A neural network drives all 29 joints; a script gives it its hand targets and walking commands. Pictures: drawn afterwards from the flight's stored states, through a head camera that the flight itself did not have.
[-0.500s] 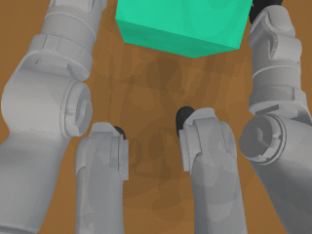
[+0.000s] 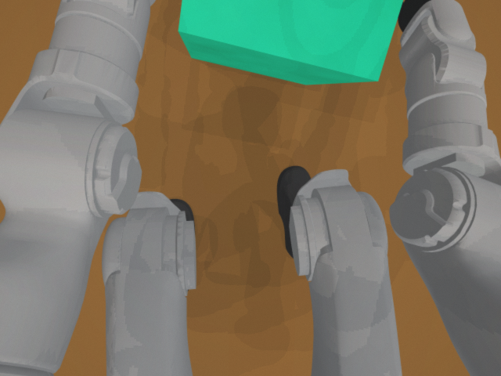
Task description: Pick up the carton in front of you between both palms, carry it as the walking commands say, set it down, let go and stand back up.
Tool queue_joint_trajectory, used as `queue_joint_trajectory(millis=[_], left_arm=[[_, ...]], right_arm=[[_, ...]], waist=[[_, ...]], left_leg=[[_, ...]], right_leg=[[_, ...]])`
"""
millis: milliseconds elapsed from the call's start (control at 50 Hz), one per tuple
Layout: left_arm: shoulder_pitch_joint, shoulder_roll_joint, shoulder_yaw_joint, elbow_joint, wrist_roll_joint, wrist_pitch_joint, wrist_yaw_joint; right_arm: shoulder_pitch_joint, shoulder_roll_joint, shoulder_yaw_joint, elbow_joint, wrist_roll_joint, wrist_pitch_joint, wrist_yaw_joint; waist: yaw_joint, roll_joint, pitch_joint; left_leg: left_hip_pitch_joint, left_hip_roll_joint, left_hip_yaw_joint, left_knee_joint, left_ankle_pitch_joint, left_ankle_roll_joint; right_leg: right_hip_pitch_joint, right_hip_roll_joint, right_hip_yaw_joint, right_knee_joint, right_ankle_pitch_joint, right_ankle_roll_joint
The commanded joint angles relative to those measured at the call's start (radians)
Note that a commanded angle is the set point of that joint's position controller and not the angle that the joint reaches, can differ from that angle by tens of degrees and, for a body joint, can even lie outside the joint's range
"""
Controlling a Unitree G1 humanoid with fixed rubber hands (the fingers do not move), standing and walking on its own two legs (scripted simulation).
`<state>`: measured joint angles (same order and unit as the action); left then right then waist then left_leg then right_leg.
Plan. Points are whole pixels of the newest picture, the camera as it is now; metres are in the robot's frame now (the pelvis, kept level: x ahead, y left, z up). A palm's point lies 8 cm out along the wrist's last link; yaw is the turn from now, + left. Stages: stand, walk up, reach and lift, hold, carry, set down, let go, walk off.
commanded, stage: set down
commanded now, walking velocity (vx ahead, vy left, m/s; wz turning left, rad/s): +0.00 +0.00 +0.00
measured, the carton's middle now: out of the picture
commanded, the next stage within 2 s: let go in 1.28 s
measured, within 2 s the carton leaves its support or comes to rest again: neither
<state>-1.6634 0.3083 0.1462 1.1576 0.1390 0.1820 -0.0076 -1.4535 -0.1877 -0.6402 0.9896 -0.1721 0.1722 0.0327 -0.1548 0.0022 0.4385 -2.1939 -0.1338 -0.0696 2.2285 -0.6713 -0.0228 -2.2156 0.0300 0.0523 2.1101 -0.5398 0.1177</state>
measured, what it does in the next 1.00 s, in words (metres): rises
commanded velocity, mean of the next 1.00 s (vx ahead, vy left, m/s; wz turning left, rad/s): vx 0.00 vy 0.00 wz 0.00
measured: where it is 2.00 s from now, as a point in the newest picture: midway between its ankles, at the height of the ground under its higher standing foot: (237, 245)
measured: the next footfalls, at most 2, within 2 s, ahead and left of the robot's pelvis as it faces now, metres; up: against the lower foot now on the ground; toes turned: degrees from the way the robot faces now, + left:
none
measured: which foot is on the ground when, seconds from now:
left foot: down 0.00-1.00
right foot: down 0.00-1.00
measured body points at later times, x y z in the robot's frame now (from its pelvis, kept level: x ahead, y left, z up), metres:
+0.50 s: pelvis -0.01 -0.01 +0.02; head +0.37 -0.03 +0.27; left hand +0.63 +0.08 -0.11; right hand +0.53 -0.28 -0.11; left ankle +0.08 +0.11 -0.35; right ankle +0.13 -0.14 -0.35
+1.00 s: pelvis +0.01 -0.01 +0.14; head +0.36 -0.02 +0.43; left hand +0.64 +0.10 +0.04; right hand +0.53 -0.28 +0.04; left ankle +0.08 +0.11 -0.35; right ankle +0.13 -0.14 -0.35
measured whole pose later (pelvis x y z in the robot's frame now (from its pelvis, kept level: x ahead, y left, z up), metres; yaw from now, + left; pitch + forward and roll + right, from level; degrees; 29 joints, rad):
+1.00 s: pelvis +0.01 -0.01 +0.14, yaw +0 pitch +48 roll -1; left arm -1.51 0.44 0.08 1.00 0.00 0.31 0.01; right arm -1.25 -0.21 -0.41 0.74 0.09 0.27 -0.11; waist -0.17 0.03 0.05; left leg -1.96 -0.06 -0.05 1.67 -0.55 -0.02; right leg -2.01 0.01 0.03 1.58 -0.41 0.04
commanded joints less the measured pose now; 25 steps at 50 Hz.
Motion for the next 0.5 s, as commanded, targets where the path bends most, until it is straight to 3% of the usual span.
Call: queue_joint_trajectory(millis=[0, 40, 120, 220, 280, 380, 480], left_arm=[[-0.212, 0.149, -0.07, -0.064, -0.057, -0.034, 0.045], [-0.306, 0.21, -0.136, -0.093, -0.141, -0.048, 0.075], [-0.399, 0.208, -0.26, -0.139, -0.293, -0.067, 0.069], [-0.403, 0.24, -0.321, -0.145, -0.379, -0.057, 0.057], [-0.389, 0.275, -0.299, -0.138, -0.362, -0.042, 0.059], [-0.369, 0.323, -0.224, -0.186, -0.309, -0.002, 0.077], [-0.303, 0.31, -0.147, -0.13, -0.254, 0.042, 0.061]], right_arm=[[-0.153, -0.152, 0.025, -0.019, 0.039, -0.085, -0.056], [-0.195, -0.219, 0.076, 0.007, 0.114, -0.12, -0.1], [-0.258, -0.264, 0.186, 0.044, 0.24, -0.149, -0.12], [-0.273, -0.291, 0.262, -0.009, 0.33, -0.136, -0.135], [-0.268, -0.285, 0.284, -0.069, 0.357, -0.115, -0.149], [-0.254, -0.257, 0.327, -0.197, 0.384, -0.059, -0.184], [-0.192, -0.195, 0.308, -0.195, 0.339, 0.004, -0.198]], waist=[[-0.068, 0.151, -0.922], [-0.098, 0.159, -1.005], [-0.139, 0.216, -1.135], [-0.163, 0.197, -1.308], [-0.143, 0.188, -1.393], [-0.083, 0.144, -1.566], [-0.063, 0.101, -1.422]], left_leg=[[0.449, 0.057, 0.034, -0.247, 0.33, -0.02], [0.502, 0.065, 0.017, -0.223, 0.389, -0.022], [0.54, 0.083, 0.014, -0.185, 0.445, -0.032], [0.531, 0.087, 0.053, -0.167, 0.407, -0.029], [0.528, 0.081, 0.085, -0.178, 0.362, -0.021], [0.515, 0.053, 0.137, -0.247, 0.306, 0.001], [0.436, 0.043, 0.139, -0.354, 0.211, 0.024]], right_leg=[[0.445, 0.003, -0.17, -0.075, 0.325, -0.037], [0.467, -0.008, -0.171, -0.063, 0.386, -0.034], [0.52, -0.033, -0.15, -0.053, 0.477, -0.059], [0.714, -0.037, -0.138, -0.067, 0.57, -0.071], [0.808, -0.026, -0.137, -0.086, 0.584, -0.07], [0.99, 0.004, -0.147, -0.142, 0.589, -0.068], [0.895, 0.02, -0.156, -0.245, 0.447, -0.061]])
